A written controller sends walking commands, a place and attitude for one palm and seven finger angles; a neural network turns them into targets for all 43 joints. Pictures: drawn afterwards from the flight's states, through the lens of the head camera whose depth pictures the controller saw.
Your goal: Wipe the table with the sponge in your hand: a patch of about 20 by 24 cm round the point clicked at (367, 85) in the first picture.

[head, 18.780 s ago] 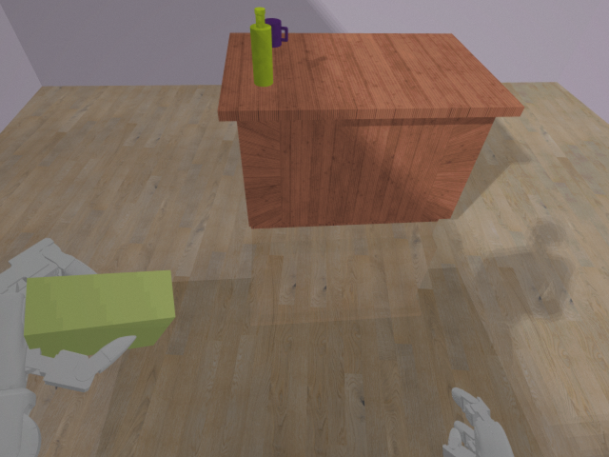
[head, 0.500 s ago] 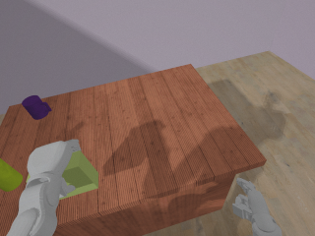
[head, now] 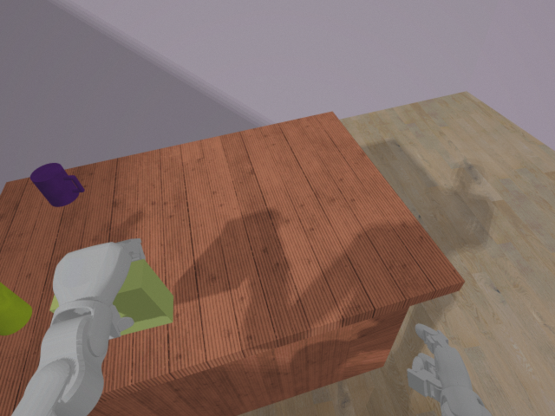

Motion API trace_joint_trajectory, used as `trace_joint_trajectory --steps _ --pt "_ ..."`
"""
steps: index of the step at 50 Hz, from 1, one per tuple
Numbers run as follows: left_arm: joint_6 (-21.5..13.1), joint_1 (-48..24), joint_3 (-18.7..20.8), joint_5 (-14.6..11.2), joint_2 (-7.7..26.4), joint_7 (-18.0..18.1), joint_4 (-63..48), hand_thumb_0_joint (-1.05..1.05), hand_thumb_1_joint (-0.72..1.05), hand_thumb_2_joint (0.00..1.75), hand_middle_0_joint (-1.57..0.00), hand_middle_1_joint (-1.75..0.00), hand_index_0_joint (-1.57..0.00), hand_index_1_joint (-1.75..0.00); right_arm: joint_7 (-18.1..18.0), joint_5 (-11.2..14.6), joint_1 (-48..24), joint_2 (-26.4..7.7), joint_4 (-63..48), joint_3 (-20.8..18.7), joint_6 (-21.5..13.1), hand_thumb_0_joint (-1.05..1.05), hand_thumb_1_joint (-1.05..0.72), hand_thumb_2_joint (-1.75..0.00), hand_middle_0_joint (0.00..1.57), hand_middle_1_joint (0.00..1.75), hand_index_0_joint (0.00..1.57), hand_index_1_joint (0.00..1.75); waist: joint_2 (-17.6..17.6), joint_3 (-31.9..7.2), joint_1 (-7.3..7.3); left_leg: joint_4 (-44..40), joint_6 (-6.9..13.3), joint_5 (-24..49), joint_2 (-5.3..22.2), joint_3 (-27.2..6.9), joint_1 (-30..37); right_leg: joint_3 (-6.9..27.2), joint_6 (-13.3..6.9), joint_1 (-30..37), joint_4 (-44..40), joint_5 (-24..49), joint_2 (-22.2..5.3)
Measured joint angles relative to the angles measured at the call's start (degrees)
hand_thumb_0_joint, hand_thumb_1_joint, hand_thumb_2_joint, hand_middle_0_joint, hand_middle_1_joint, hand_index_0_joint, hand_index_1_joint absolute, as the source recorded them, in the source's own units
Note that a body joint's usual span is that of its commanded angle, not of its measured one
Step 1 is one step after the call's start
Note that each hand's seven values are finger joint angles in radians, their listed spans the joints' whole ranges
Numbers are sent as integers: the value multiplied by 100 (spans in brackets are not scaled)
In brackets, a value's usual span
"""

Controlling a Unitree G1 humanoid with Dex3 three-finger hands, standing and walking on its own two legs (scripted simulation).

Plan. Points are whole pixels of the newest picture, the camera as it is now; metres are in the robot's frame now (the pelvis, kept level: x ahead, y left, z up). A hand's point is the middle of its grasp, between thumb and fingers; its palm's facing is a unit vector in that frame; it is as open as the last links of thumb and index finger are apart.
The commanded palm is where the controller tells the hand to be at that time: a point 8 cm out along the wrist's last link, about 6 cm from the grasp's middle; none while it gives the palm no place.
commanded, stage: move the sponge above the wiping area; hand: left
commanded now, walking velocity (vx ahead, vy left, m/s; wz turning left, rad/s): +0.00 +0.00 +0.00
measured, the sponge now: (124, 307) +0.23 +0.29 +0.03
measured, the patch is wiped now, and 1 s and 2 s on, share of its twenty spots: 0.00 0.00 0.00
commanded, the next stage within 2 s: lower the sponge onto the table in 1.82 s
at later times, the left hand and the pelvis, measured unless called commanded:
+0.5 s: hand (123, 285) +0.25 +0.29 +0.06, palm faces +0.04 -0.09 -1.00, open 9.0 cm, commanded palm +0.21 +0.27 +0.11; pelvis +0.00 +0.01 +0.00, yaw +0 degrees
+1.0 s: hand (136, 291) +0.25 +0.28 +0.04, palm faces -0.04 -0.09 -0.99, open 9.0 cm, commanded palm +0.22 +0.27 +0.09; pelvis +0.01 +0.00 +0.00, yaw +0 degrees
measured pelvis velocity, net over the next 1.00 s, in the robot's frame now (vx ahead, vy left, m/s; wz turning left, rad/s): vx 0.01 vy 0.00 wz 0.00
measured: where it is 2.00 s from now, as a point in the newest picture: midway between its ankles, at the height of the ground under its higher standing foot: outside the picture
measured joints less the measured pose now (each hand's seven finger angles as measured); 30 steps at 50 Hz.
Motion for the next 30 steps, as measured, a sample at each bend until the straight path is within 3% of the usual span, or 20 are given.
trace_joint_trajectory --steps 4,9,13,19,24,30 --pt "298 -93 97 -41 -34 128 81 0 -43 108 -84 -143 -85 -143 58 49 4 15 30 8 43 2 -91 -90 20 30 20 30 12 -65 -38 -17 15 5 -18 13 -3 15 23 -3 -22 13 -18" --pt "674 -93 -129 -120 -195 -41 185 -1 -43 108 -84 -143 -84 -143 92 101 -23 -59 -24 17 95 2 -91 -90 21 30 20 30 82 -91 -92 -42 63 34 -84 2 -26 3 71 -29 -12 11 -82" --pt "553 -56 -408 -33 -301 -161 233 -1 -43 108 -84 -143 -85 -143 71 60 -34 -71 -61 13 90 2 -91 -90 21 30 20 30 70 -73 -64 -28 89 36 -111 -1 -57 1 90 -63 18 2 -109" --pt "190 -243 -478 214 -304 146 382 -1 -43 108 -84 -143 -85 -143 46 16 -46 35 9 12 45 1 -91 -90 20 30 20 30 -37 -68 21 29 71 1 -83 2 -91 8 67 -86 39 -8 -81" --pt "457 -373 -342 175 -339 343 448 0 -43 108 -84 -143 -85 -143 128 57 -72 78 33 8 82 2 -91 -90 21 30 20 30 -34 -137 -6 18 55 -7 -67 17 -95 27 58 -97 24 -6 -64" --pt "890 -247 -462 63 -424 129 536 0 -43 108 -84 -143 -85 -143 171 115 -101 -11 -27 42 218 1 -90 -90 21 30 20 30 42 -194 -93 -15 62 -2 -91 -1 -87 11 71 -96 29 -30 -86"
